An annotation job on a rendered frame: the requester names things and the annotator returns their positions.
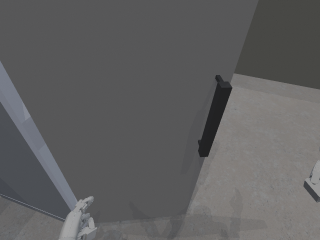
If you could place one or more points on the handle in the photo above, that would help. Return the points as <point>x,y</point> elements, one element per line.
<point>218,105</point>

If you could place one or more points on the right robot hand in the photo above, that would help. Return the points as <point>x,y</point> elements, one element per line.
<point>312,184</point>

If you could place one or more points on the left robot hand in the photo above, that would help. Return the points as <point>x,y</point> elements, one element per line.
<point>76,219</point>

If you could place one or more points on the fridge door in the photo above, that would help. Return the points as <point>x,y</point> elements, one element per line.
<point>120,91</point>

